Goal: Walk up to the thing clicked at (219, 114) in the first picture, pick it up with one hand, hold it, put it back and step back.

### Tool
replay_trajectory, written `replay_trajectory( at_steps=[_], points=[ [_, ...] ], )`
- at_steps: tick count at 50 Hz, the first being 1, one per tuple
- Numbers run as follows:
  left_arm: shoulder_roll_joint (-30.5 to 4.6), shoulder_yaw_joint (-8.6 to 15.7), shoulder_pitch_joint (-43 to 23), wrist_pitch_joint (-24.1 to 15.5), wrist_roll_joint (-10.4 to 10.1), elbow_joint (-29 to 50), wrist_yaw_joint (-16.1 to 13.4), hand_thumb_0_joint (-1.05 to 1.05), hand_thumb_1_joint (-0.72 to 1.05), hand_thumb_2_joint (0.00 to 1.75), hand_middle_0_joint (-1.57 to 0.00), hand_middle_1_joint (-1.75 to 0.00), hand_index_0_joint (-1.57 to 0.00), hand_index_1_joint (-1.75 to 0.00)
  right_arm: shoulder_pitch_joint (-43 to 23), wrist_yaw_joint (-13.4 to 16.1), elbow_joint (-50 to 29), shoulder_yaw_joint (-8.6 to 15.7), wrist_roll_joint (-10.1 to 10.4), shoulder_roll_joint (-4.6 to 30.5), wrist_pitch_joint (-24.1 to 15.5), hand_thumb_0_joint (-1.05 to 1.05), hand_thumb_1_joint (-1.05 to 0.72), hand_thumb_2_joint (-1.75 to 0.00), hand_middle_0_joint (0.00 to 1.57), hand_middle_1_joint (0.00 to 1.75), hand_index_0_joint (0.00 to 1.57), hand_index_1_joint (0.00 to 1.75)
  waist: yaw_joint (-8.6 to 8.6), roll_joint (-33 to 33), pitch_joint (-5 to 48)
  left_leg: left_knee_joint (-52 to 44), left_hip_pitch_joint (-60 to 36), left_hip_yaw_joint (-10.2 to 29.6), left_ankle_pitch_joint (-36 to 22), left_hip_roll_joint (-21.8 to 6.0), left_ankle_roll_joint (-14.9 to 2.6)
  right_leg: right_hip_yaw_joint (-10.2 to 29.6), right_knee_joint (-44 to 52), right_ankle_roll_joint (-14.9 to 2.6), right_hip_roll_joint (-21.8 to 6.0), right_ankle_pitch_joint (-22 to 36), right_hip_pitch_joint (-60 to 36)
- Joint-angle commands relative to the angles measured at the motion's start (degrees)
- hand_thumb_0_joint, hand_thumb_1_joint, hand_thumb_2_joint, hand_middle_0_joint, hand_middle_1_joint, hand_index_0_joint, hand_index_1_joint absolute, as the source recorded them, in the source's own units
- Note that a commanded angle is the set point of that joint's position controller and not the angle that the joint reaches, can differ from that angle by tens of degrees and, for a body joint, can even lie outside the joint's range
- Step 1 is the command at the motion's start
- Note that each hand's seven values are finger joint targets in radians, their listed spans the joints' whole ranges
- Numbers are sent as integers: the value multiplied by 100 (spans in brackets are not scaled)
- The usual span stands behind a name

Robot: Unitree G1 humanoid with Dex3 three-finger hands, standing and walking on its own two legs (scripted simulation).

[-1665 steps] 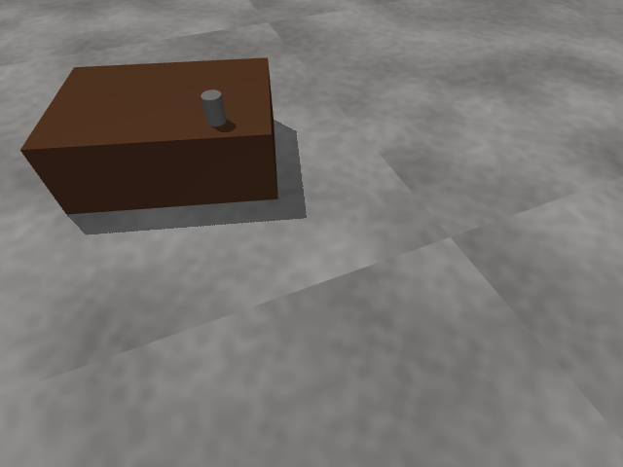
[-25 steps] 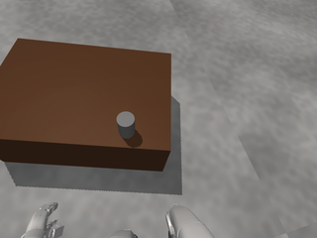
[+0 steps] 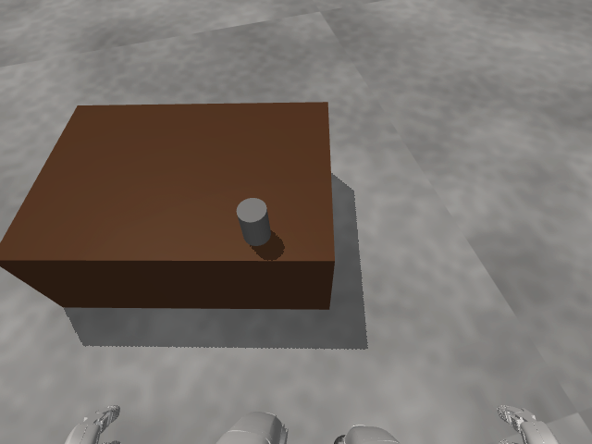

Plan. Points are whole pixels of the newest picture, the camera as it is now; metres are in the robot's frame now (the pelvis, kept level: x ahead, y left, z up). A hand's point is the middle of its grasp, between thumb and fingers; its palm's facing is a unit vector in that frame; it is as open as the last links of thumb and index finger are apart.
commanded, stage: step back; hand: left
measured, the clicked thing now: (254, 222) +0.66 +0.16 -0.35
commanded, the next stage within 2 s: none
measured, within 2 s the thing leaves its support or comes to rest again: neither
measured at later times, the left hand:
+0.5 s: hand out of the picture -0.06 +0.28 -0.16, palm faces -0.03 -0.92 -0.38, open 7.4 cm
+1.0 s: hand out of the picture -0.17 +0.23 -0.15, palm faces +0.05 -0.92 -0.38, open 7.4 cm
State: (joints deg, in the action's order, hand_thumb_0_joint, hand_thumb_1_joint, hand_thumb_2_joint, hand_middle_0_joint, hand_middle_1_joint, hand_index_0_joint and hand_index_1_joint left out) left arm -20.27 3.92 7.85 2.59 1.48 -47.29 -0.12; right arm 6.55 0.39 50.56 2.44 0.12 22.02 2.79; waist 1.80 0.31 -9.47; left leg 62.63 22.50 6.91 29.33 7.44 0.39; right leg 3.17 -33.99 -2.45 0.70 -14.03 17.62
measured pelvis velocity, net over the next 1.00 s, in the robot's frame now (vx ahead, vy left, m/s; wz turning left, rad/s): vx -0.31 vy -0.04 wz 0.05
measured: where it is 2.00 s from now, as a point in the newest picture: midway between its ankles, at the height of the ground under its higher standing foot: outside the picture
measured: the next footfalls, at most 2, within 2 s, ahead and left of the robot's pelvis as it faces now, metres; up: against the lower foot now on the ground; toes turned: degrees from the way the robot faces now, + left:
left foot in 0.16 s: -0.05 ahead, +0.14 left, +0.00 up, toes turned +0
right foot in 0.56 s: -0.17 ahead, -0.15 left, +0.00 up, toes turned +1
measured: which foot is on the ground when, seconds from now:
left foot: up 0.00-0.14, down 0.16-0.60, up 0.62-0.92, down 0.94-1.00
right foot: down 0.00-0.20, up 0.22-0.54, down 0.56-0.96, up 0.98-1.00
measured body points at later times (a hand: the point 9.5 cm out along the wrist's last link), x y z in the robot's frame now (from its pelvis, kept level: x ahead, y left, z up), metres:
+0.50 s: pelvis -0.15 +0.00 -0.01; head -0.08 +0.02 +0.44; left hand -0.06 +0.33 -0.13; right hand -0.02 -0.32 -0.10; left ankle -0.09 +0.14 -0.73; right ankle -0.19 -0.15 -0.69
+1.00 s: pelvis -0.31 -0.04 -0.02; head -0.24 -0.02 +0.43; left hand -0.17 +0.27 -0.13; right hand -0.21 -0.35 -0.13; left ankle -0.30 +0.07 -0.73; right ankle -0.22 -0.15 -0.72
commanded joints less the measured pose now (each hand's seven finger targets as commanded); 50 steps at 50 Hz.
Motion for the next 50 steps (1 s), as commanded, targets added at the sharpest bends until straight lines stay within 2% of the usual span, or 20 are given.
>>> replay_trajectory(
  at_steps=[1,5,8,10,11,12,15,21,26,28,29,30,31,35,42,46,47,48,49,50],
  points=[
    [-1329,390,-27,-123,80,680,-135,0,90,90,-20,-30,-20,-30,283,169,-415,251,6,1055,-181,0,-90,-90,20,30,20,30,58,692,1218,-409,456,-90,102,-152,103,1154,807,-1012,-1154,2428,-1373],
    [-1354,392,88,-33,67,754,-139,0,90,90,-20,-30,-20,-30,504,177,-450,273,-74,973,-246,0,-90,-90,20,30,20,30,52,1118,1674,-2565,-8,-436,-152,-582,63,984,268,-850,-1185,2835,-2051],
    [-1365,338,-20,120,-25,859,-60,0,90,90,-20,-30,-20,-30,777,166,-310,404,-187,1023,-279,0,-90,-90,20,30,20,30,-170,816,1543,-4299,-1264,-576,-2148,-641,-79,780,-216,-373,-794,1641,-878],
    [-1044,306,-45,117,-44,920,-61,0,90,90,-20,-30,-20,-30,449,123,-433,604,-333,1978,-265,0,-90,-90,20,30,20,30,-188,-1305,1156,-4683,-1615,2179,-2159,-2735,-964,170,-1761,125,665,-1766,1428],
    [-1351,456,-554,103,74,975,-138,0,90,90,-20,-30,-20,-30,294,111,-561,678,-248,2295,-279,0,-90,-90,20,30,20,30,-551,-1507,885,-4772,-282,2659,-2358,-3409,-1764,787,-2965,278,463,-2371,829],
    [-1474,471,-508,109,83,915,-123,0,90,90,-20,-30,-20,-30,-99,158,-618,642,-257,2122,-335,0,-90,-90,20,30,20,30,-316,-1262,701,-4715,-67,2481,-2480,-3450,-1820,987,-3602,240,263,-2034,765],
    [-1288,485,404,130,-72,499,-39,0,90,90,-20,-30,-20,-30,-584,176,-754,405,-279,1357,-358,0,-90,-90,20,30,20,30,269,-610,638,-4142,-734,334,-3486,-2020,-1035,962,-4100,191,659,-1158,1195],
    [-1158,425,114,34,1,668,9,0,90,90,-20,-30,-20,-30,287,204,-702,497,-185,1429,-328,0,-90,-90,20,30,20,30,-297,-943,1043,-3569,-2108,359,-3897,-2202,-1410,569,-2313,533,233,-1483,1158],
    [-1092,373,650,-47,-6,292,32,0,90,90,-20,-30,-20,-30,130,155,-837,501,-180,1639,-194,0,-90,-90,20,30,20,30,-187,-1274,1542,-3079,-1678,250,-3704,-2079,-1191,-185,253,333,43,-779,-206],
    [-1230,424,1100,-84,56,27,16,0,90,90,-20,-30,-20,-30,-176,136,-898,437,-93,1484,-118,0,-90,-90,20,30,20,30,74,-951,1627,-2658,-871,64,-3020,-1805,-781,-135,1172,122,-57,300,-1046],
    [-1636,517,1005,-111,128,87,24,0,90,90,-20,-30,-20,-30,-117,133,-954,373,-51,1235,-113,0,-90,-90,20,30,20,30,10,8,1489,-1952,73,-126,-2071,-1220,-409,1145,1067,-111,-781,547,-1230],
    [-2163,634,592,-61,77,303,43,0,90,90,-20,-30,-20,-30,-320,206,-1105,317,-9,982,-140,0,-90,-90,20,30,20,30,147,1480,1181,-1054,750,-555,130,-232,-80,2187,1351,-964,-1735,969,-630],
    [-2451,665,292,-66,122,483,12,0,90,90,-20,-30,-20,-30,-297,299,-1009,427,-32,1190,-124,0,-90,-90,20,30,20,30,253,1859,902,104,389,-113,892,-374,10,2952,1573,-1541,-2402,1004,525],
    [-1495,463,-195,-96,77,620,-96,0,90,90,-20,-30,-20,-30,251,246,-628,278,30,1041,-189,0,-90,-90,20,30,20,30,-214,1029,914,459,754,86,-108,-70,-99,707,567,-702,-1060,2819,-535],
    [-1460,439,286,-39,105,818,-218,0,90,90,-20,-30,-20,-30,303,249,-695,267,-119,962,-271,0,-90,-90,20,30,20,30,163,1150,1238,-1390,515,-336,218,-500,46,1116,299,-1086,-1577,3267,-1595],
    [-1427,336,-151,74,-9,961,-151,0,90,90,-20,-30,-20,-30,1028,186,-390,367,-171,990,-295,0,-90,-90,20,30,20,30,-210,738,1598,-3983,-964,-750,-1905,-545,-152,724,-528,-558,-1227,2319,-945],
    [-1252,279,-144,102,-29,1000,-113,0,90,90,-20,-30,-20,-30,954,194,-395,445,-225,1222,-290,0,-90,-90,20,30,20,30,-178,220,1599,-4025,-1433,114,-2407,-1102,-390,611,-808,-272,-880,1268,-142],
    [-1022,226,-27,91,-69,1036,-97,0,90,90,-20,-30,-20,-30,758,186,-482,538,-269,1733,-279,0,-90,-90,20,30,20,30,-104,-1028,1528,-4166,-1760,1641,-3345,-2274,-918,88,-1822,27,37,-672,938],
    [-1241,324,-286,98,-63,1022,-174,0,90,90,-20,-30,-20,-30,458,145,-636,586,-255,2177,-260,0,-90,-90,20,30,20,30,-293,-1320,1324,-4318,-727,2344,-3375,-3150,-1790,269,-2934,158,337,-2288,809],
    [-1454,379,-291,108,-14,933,-194,0,90,90,-20,-30,-20,-30,79,190,-722,602,-254,2190,-299,0,-90,-90,20,30,20,30,-243,-1265,1028,-4492,89,2731,-3092,-3499,-2065,764,-3757,184,142,-2383,478]
  ],
)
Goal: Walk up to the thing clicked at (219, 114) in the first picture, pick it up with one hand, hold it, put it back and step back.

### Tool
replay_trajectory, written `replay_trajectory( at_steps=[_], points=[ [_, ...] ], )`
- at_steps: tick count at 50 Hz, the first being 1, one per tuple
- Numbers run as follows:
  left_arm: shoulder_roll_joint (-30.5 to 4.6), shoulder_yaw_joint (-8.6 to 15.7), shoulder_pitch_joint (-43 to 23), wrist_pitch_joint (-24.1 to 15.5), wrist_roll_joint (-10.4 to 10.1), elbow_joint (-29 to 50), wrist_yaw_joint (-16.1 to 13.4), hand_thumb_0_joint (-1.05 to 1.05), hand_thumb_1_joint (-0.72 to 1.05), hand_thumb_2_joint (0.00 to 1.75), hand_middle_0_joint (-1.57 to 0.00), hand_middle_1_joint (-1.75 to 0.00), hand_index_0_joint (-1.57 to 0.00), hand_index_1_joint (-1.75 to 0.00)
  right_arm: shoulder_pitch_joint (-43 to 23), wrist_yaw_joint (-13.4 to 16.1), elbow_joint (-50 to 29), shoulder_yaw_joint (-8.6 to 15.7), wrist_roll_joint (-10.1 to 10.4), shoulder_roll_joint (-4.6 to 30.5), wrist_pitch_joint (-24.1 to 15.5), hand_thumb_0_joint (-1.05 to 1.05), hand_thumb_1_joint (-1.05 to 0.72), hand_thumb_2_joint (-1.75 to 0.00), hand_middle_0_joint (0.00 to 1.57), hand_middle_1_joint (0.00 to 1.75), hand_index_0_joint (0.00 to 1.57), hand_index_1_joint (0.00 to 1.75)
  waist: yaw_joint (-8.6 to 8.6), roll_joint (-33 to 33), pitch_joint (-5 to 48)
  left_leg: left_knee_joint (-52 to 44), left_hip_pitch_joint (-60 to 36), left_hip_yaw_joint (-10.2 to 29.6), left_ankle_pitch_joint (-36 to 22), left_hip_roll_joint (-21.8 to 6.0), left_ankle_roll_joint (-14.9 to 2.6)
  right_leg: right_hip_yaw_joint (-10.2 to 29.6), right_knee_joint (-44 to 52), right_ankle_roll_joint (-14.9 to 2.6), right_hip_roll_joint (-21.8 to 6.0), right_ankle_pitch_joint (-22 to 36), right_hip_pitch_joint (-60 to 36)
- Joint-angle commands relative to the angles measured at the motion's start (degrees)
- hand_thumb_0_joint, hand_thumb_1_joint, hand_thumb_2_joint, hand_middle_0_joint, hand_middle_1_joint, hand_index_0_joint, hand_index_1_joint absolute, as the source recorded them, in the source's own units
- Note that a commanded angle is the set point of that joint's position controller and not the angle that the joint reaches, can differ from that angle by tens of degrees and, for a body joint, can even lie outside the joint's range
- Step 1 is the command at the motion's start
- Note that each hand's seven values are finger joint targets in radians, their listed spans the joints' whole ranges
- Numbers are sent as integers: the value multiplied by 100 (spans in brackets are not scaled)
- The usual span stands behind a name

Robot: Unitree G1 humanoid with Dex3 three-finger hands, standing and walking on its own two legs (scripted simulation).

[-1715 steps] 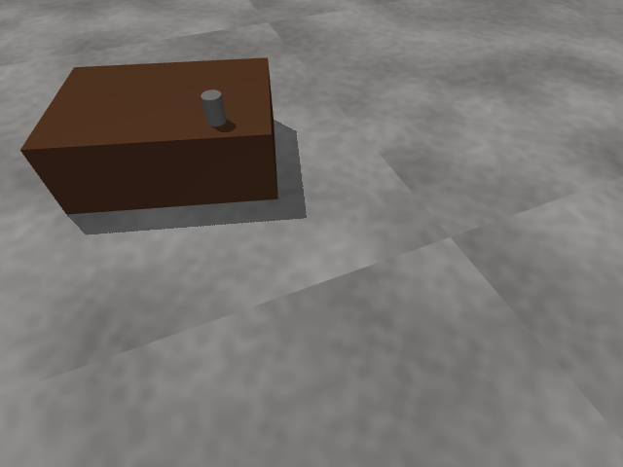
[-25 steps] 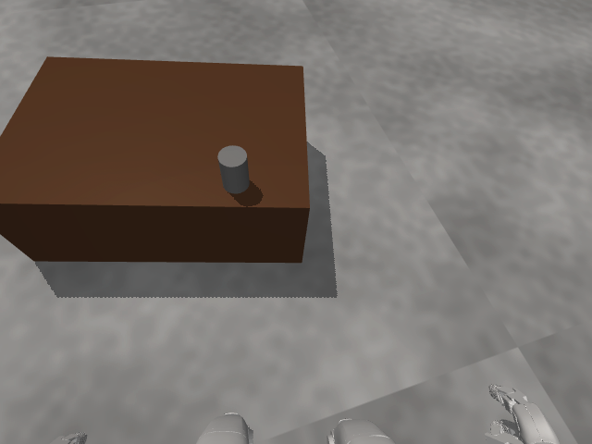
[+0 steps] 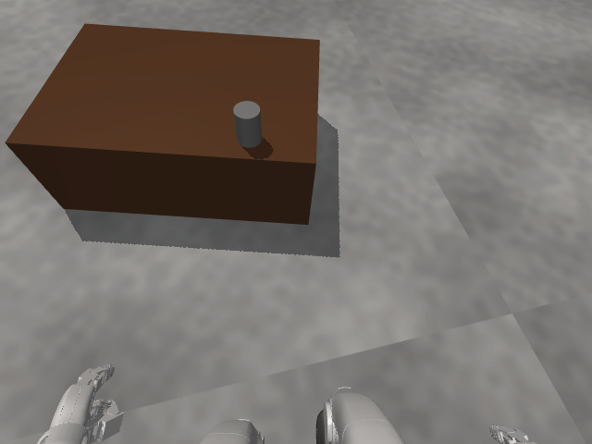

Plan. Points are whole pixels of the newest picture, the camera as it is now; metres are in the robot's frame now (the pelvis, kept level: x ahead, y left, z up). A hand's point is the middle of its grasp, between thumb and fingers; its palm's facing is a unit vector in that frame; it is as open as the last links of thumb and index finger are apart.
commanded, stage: step back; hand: left
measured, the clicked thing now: (248, 125) +0.97 +0.15 -0.33
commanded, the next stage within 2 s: stand in 1.46 s
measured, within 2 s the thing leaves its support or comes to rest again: neither
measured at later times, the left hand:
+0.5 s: hand out of the picture -0.10 +0.24 -0.12, palm faces -0.02 -0.89 -0.45, open 7.4 cm
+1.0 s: hand out of the picture -0.07 +0.23 -0.13, palm faces +0.00 -0.92 -0.39, open 7.4 cm
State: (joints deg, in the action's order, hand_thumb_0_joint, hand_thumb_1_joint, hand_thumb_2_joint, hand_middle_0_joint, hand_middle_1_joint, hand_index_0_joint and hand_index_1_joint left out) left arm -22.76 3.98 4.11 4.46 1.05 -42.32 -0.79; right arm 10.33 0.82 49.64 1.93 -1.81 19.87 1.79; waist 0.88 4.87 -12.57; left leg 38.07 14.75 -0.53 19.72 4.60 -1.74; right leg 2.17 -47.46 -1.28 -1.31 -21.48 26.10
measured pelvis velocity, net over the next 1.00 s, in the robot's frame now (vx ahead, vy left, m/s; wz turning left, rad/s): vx -0.14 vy -0.04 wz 0.01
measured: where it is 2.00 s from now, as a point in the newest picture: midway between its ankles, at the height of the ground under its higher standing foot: outside the picture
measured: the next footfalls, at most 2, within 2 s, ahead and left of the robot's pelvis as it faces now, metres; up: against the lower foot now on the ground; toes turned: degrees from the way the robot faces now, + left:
right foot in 0.28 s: -0.12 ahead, -0.17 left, +0.00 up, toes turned -2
left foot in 0.62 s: -0.12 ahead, +0.10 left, +0.00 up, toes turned -2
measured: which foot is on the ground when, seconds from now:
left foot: down 0.00-0.32, up 0.34-0.60, down 0.62-0.96, up 0.98-1.00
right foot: up 0.00-0.26, down 0.28-0.66, up 0.68-0.92, down 0.94-1.00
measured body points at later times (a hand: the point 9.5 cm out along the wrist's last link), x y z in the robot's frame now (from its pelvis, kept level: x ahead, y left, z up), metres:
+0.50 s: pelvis -0.15 -0.04 +0.01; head -0.14 -0.07 +0.46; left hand -0.10 +0.28 -0.09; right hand -0.07 -0.36 -0.12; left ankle -0.12 +0.12 -0.66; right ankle -0.16 -0.17 -0.71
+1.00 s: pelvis -0.14 -0.04 +0.01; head -0.13 -0.05 +0.46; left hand -0.07 +0.28 -0.10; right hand -0.09 -0.36 -0.12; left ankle -0.16 +0.10 -0.71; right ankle -0.11 -0.14 -0.72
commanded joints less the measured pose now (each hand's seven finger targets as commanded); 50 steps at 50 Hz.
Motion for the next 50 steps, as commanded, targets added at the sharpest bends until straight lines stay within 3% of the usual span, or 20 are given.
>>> replay_trajectory(
  at_steps=[1,4,10,14,16,17,18,21,27,31,32,33,34,35,38,42,46,47,48,50],
  points=[
    [-1259,394,192,-65,28,307,-92,0,90,90,-20,-30,-20,-30,-560,168,-657,583,-72,2126,-209,0,-90,-90,20,30,20,30,-9,-1328,1261,-1908,896,2730,-2131,-2880,-1717,959,-2643,59,428,-1352,-422],
    [-1091,401,699,-79,-33,20,-25,0,90,90,-20,-30,-20,-30,-712,153,-718,392,-82,1502,-185,0,-90,-90,20,30,20,30,252,-929,1236,-1446,196,1207,-2766,-1847,-1084,733,-2774,116,715,-718,49],
    [-866,206,710,-345,-16,-87,-25,0,90,90,-20,-30,-20,-30,-190,47,-573,444,-53,1571,-41,0,-90,-90,20,30,20,30,-213,-1788,1776,-1000,-1323,987,-2223,-1712,-1123,49,542,332,170,-726,-330],
    [-958,274,1385,-517,60,-787,-75,0,90,90,-20,-30,-20,-30,-411,-40,-509,442,36,1640,153,0,-90,-90,20,30,20,30,45,-1503,2104,-220,-417,608,-1396,-1349,-670,-410,2855,94,319,694,-1923],
    [-1826,522,1329,-536,189,-754,-89,0,90,90,-20,-30,-20,-30,-423,-43,-718,237,52,989,95,0,-90,-90,20,30,20,30,141,710,1484,983,2257,372,1094,-142,16,2308,2907,-469,-1308,-242,-2293],
    [-2339,575,813,-511,237,-485,-113,0,90,90,-20,-30,-20,-30,-913,48,-784,385,29,1304,141,0,-90,-90,20,30,20,30,489,953,1077,1853,1579,1130,1509,-289,243,3267,3336,-1449,-2438,-709,-444],
    [-2177,556,406,-515,170,-411,-120,0,90,90,-20,-30,-20,-30,-830,41,-638,508,48,1588,150,0,-90,-90,20,30,20,30,270,751,562,2415,1198,1316,1247,-485,258,3238,3525,-1467,-2481,-1258,428],
    [-1325,342,3,-595,106,-464,-128,0,90,90,-20,-30,-20,-30,-199,-33,-194,362,107,1276,87,0,-90,-90,20,30,20,30,-258,170,534,2438,1332,1022,265,3,237,722,2617,-668,-972,983,-538],
    [-1559,485,743,-651,205,-597,-38,0,90,90,-20,-30,-20,-30,-378,-173,-158,382,-36,1336,-104,0,-90,-90,20,30,20,30,348,770,822,526,1460,477,851,-464,393,1365,2921,-892,-1268,-1949,-1702],
    [-1365,324,600,-533,124,-600,28,0,90,90,-20,-30,-20,-30,213,-178,213,444,-74,1280,-287,0,-90,-90,20,30,20,30,-41,388,1223,-1903,-599,67,198,-269,134,692,1832,-615,-1026,-457,-1053],
    [-1032,213,751,-520,117,-603,29,0,90,90,-20,-30,-20,-30,541,-133,349,536,-110,1416,-338,0,-90,-90,20,30,20,30,-119,-385,1473,-1862,-1384,679,192,-526,57,324,857,-406,-730,-48,-492],
    [-637,94,689,-538,12,-501,50,0,90,90,-20,-30,-20,-30,588,-106,301,622,-147,1827,-378,0,-90,-90,20,30,20,30,-162,-1712,1432,-2463,-1675,2938,1091,-1828,-477,-333,-254,-26,33,-571,711],
    [-1208,277,144,-557,38,-548,2,0,90,90,-20,-30,-20,-30,591,-122,277,689,-95,2341,-358,0,-90,-90,20,30,20,30,-375,-1358,1013,-2580,-668,3742,2189,-2343,-1181,-61,-606,-23,9,-1214,720],
    [-1445,319,59,-584,69,-564,7,0,90,90,-20,-30,-20,-30,377,-134,242,703,-57,2329,-351,0,-90,-90,20,30,20,30,-309,-1264,587,-2724,24,3712,2660,-2483,-1397,128,-857,-82,-166,-1216,511],
    [-1187,263,589,-640,13,-777,108,0,90,90,-20,-30,-20,-30,-20,-132,117,501,-80,1631,-404,0,-90,-90,20,30,20,30,-12,-1170,456,-2376,-334,2105,1218,-1675,-912,16,-272,-45,-222,-491,482],
    [-1011,262,558,-670,14,-839,151,0,90,90,-20,-30,-20,-30,160,-151,161,535,-59,1692,-395,0,-90,-90,20,30,20,30,-194,-1557,779,-2199,-211,1779,559,-1654,-879,-336,698,63,-24,-316,-381],
    [-903,278,1083,-749,60,-1205,58,0,90,90,-20,-30,-20,-30,-289,-146,44,366,40,1322,-241,0,-90,-90,20,30,20,30,242,-1249,1101,-1071,842,957,427,-1221,-474,-613,2189,22,270,754,-2240],
    [-1044,331,1224,-786,95,-1253,5,0,90,90,-20,-30,-20,-30,-124,-118,38,237,83,949,-238,0,-90,-90,20,30,20,30,322,-647,1291,-356,1156,771,258,-971,-273,3,2482,-5,-76,735,-2765],
    [-1476,428,1281,-830,199,-1217,-44,0,90,90,-20,-30,-20,-30,-47,-88,-68,150,117,690,-256,0,-90,-90,20,30,20,30,340,547,1300,826,1840,544,734,-163,9,1900,3174,-363,-1250,141,-2852],
    [-1736,442,444,-811,159,-926,-16,0,90,90,-20,-30,-20,-30,261,7,205,321,75,1278,-206,0,-90,-90,20,30,20,30,118,76,959,1495,1217,818,1452,-468,101,2865,3421,-1267,-2300,-1080,-1379]
  ],
)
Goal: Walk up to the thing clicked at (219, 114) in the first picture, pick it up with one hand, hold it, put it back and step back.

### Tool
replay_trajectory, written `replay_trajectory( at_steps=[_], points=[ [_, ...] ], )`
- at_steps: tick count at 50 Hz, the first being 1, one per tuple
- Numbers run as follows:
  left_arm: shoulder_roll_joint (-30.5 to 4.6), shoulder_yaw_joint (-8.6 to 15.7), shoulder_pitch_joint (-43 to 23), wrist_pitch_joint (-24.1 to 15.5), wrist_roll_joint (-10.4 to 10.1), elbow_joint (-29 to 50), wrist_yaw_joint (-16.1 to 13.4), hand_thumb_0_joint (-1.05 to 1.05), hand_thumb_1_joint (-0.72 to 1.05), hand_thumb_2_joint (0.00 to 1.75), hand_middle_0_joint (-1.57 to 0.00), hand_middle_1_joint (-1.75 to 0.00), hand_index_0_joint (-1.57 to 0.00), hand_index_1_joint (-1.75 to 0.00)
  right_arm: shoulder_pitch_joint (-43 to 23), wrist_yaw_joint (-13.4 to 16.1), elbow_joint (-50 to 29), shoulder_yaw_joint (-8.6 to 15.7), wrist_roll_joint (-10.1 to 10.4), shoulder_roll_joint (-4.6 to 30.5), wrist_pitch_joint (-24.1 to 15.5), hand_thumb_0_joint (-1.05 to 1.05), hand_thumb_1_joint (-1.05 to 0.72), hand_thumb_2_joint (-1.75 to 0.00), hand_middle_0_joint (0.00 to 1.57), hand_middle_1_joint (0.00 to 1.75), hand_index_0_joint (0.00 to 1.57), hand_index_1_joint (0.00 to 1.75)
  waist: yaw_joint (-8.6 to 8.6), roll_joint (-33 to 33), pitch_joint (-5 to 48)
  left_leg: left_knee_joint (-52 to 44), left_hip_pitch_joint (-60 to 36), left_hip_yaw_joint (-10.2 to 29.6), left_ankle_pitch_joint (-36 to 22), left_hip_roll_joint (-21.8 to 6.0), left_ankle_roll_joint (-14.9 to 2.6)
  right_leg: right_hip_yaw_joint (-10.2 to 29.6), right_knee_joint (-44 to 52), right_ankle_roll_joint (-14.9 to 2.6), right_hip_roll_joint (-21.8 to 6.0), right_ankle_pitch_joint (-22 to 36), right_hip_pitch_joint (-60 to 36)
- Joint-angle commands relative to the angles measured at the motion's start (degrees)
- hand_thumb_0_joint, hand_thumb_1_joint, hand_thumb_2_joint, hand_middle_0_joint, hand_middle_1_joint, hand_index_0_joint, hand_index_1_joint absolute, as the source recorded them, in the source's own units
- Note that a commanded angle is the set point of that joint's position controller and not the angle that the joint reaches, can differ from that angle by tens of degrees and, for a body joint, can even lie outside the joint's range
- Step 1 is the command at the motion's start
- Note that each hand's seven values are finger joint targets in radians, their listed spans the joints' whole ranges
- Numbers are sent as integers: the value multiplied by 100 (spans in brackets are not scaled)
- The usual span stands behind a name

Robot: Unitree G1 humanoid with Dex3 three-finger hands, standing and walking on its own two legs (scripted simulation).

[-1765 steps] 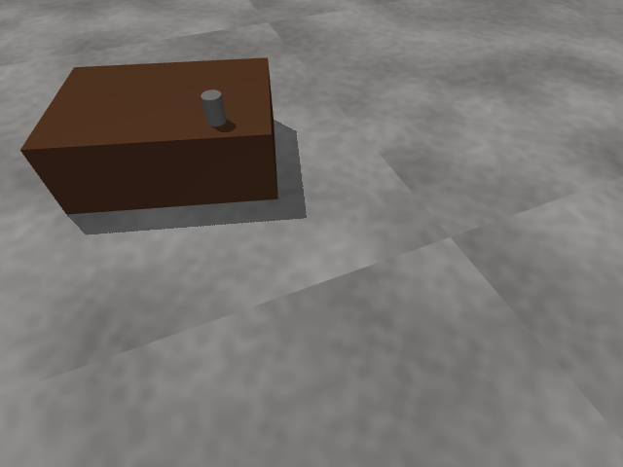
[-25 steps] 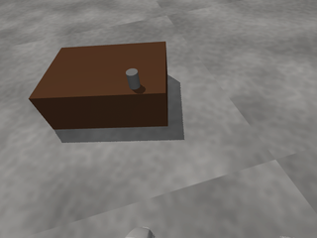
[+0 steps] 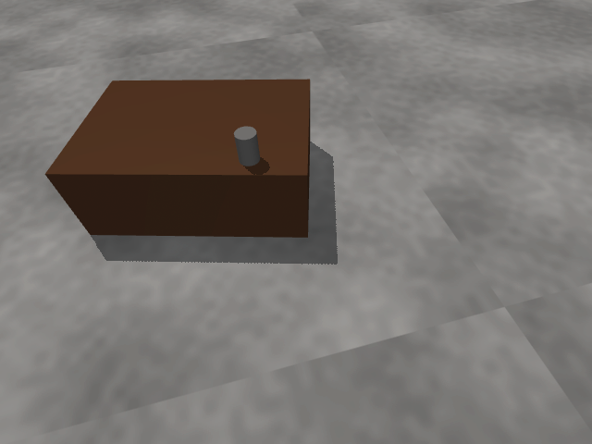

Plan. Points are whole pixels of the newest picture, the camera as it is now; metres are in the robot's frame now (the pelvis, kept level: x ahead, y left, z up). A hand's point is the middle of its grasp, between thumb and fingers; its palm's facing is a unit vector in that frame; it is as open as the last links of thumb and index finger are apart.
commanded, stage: step back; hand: left
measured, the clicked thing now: (247, 146) +1.12 +0.18 -0.34
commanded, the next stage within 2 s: stand in 0.46 s
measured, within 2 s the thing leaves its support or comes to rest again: neither
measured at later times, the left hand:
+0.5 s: hand out of the picture +0.13 +0.29 -0.14, palm faces +0.04 -0.93 -0.35, open 7.4 cm
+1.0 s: hand out of the picture +0.11 +0.27 -0.13, palm faces -0.02 -0.94 -0.34, open 7.3 cm
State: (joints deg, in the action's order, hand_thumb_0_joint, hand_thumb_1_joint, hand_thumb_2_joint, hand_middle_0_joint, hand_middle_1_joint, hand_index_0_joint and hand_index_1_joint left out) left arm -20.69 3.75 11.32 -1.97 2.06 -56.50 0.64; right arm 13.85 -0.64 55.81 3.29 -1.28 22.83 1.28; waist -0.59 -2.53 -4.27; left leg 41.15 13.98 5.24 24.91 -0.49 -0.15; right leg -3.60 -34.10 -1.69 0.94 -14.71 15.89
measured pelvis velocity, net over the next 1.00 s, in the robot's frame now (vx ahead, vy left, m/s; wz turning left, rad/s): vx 0.04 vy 0.02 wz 0.01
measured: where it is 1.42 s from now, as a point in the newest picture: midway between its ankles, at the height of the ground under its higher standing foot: outside the picture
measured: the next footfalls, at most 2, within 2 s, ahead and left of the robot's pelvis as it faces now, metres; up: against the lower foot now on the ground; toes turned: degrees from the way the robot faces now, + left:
left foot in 0.24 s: +0.10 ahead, +0.15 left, +0.00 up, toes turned +1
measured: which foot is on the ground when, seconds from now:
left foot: up 0.00-0.22, down 0.24-1.00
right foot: down 0.00-1.00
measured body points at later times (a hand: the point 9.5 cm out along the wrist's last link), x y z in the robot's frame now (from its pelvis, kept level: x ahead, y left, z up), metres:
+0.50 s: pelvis +0.04 +0.03 +0.01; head +0.06 +0.03 +0.46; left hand +0.12 +0.34 -0.12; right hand +0.16 -0.27 -0.12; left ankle +0.06 +0.15 -0.72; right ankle +0.04 -0.10 -0.72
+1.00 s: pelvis +0.04 +0.02 +0.02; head +0.04 +0.02 +0.47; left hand +0.11 +0.32 -0.11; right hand +0.12 -0.28 -0.11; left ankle +0.06 +0.15 -0.72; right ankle +0.04 -0.10 -0.72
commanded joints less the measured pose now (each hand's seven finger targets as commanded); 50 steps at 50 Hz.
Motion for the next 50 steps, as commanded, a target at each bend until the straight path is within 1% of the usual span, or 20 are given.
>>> replay_trajectory(
  at_steps=[1,3,7,8,10,12,13,14,15,16,17,19,21,22,23,30,35,41,46,50],
  points=[
    [-1751,420,-372,-185,29,530,-148,0,90,90,-20,-30,-20,-30,-12,150,-324,204,26,1062,-177,0,-90,-90,20,30,20,30,186,644,-20,1178,1195,322,760,-70,-38,3073,1912,-1235,-2321,-1133,-269],
    [-1475,309,-391,-222,-47,493,-162,0,90,90,-20,-30,-20,-30,-43,130,-210,156,41,933,-196,0,-90,-90,20,30,20,30,133,782,68,976,1104,350,336,-26,-69,1990,1705,-835,-1716,96,-445],
    [-1510,308,-387,-214,-46,457,-173,0,90,90,-20,-30,-20,-30,-32,128,-140,110,15,825,-197,0,-90,-90,20,30,20,30,196,1093,350,204,663,-168,46,-58,31,1338,1154,-789,-1649,1939,-527],
    [-1482,295,-507,-189,-68,458,-175,0,90,90,-20,-30,-20,-30,-20,136,-107,98,13,761,-214,0,-90,-90,20,30,20,30,144,1214,449,-147,487,-344,-74,-76,43,1154,998,-777,-1629,2389,-574],
    [-1418,254,-601,-106,-117,467,-187,0,90,90,-20,-30,-20,-30,-25,152,-28,115,-3,727,-246,0,-90,-90,20,30,20,30,77,1181,561,-866,128,-654,-706,70,14,788,478,-616,-1409,3032,-599],
    [-1354,212,-641,-19,-156,505,-184,0,90,90,-20,-30,-20,-30,13,182,84,172,-23,807,-269,0,-90,-90,20,30,20,30,18,924,719,-1486,-353,-533,-2239,4,-83,608,-42,-298,-1163,2727,-466],
    [-1241,164,-551,16,-178,535,-185,0,90,90,-20,-30,-20,-30,-111,199,46,226,-46,1023,-276,0,-90,-90,20,30,20,30,75,524,847,-1334,-602,-26,-3178,-423,-254,493,-245,-131,-936,2131,-156],
    [-1116,132,-528,61,-220,541,-179,0,90,90,-20,-30,-20,-30,-320,217,-40,238,-56,1196,-295,0,-90,-90,20,30,20,30,161,111,932,-1573,-456,640,-3181,-1013,-533,390,-426,23,-615,1077,-95],
    [-1129,130,-410,128,-272,383,-184,0,90,90,-20,-30,-20,-30,-809,202,-122,213,7,1360,-288,0,-90,-90,20,30,20,30,307,-183,848,-1674,147,964,-2493,-1356,-951,223,-439,83,-287,-308,-380],
    [-1114,123,-430,131,-224,258,-200,0,90,90,-20,-30,-20,-30,-1038,185,-110,193,21,1323,-268,0,-90,-90,20,30,20,30,313,-277,640,-1757,617,1052,-2178,-1460,-1008,268,-217,48,-288,-709,-728],
    [-1103,94,-419,107,-175,210,-193,0,90,90,-20,-30,-20,-30,-1152,174,-72,163,2,1254,-251,0,-90,-90,20,30,20,30,349,-206,620,-1692,683,798,-2007,-1295,-845,360,159,7,-365,-538,-886],
    [-1277,131,-453,34,-140,153,-163,0,90,90,-20,-30,-20,-30,-1195,174,-35,66,18,1038,-261,0,-90,-90,20,30,20,30,292,-86,768,-1387,426,239,-2218,-786,-391,603,554,-86,-716,605,-898],
    [-1381,135,-632,19,-174,119,-147,0,90,90,-20,-30,-20,-30,-1035,171,108,52,25,953,-259,0,-90,-90,20,30,20,30,141,-51,760,-1375,145,95,-2156,-613,-233,796,584,-157,-892,894,-717],
    [-1339,115,-681,23,-177,101,-150,0,90,90,-20,-30,-20,-30,-1073,167,182,56,28,973,-263,0,-90,-90,20,30,20,30,138,-117,842,-1477,-35,137,-2352,-693,-257,691,565,-142,-857,1008,-712],
    [-998,-65,-506,18,-229,-124,-105,0,90,90,-20,-30,-20,-30,-1036,116,194,7,62,993,-323,0,-90,-90,20,30,20,30,155,-239,892,-1737,-384,250,-2395,-738,-227,684,792,-71,-789,876,-689],
    [-1165,-127,-792,-50,-185,-332,-103,0,90,90,-20,-30,-20,-30,-1210,85,346,-30,97,915,-378,0,-90,-90,20,30,20,30,55,198,861,-1977,-922,60,-3305,-773,-153,605,1274,62,-839,1734,-1008],
    [-1127,-168,-865,-53,-177,-450,-92,0,90,90,-20,-30,-20,-30,-1382,67,420,-32,85,913,-334,0,-90,-90,20,30,20,30,75,225,565,-2309,-795,6,-2515,-740,-111,641,1663,100,-855,1086,-993],
    [-1176,-168,-850,-71,-153,-531,-94,0,90,90,-20,-30,-20,-30,-1398,33,494,-49,85,855,-329,0,-90,-90,20,30,20,30,72,275,499,-2541,-726,-25,-2087,-690,-48,666,1891,117,-886,795,-1006],
    [-1184,-165,-855,-75,-154,-539,-87,0,90,90,-20,-30,-20,-30,-1329,37,542,-57,70,870,-345,0,-90,-90,20,30,20,30,78,202,688,-2546,-850,-58,-2214,-729,-45,704,1874,90,-931,910,-1100],
    [-1212,-167,-845,-60,-147,-555,-84,0,90,90,-20,-30,-20,-30,-1259,32,590,-65,67,864,-330,0,-90,-90,20,30,20,30,68,299,512,-2633,-742,-37,-1884,-706,-28,701,1971,100,-902,536,-947]
  ],
)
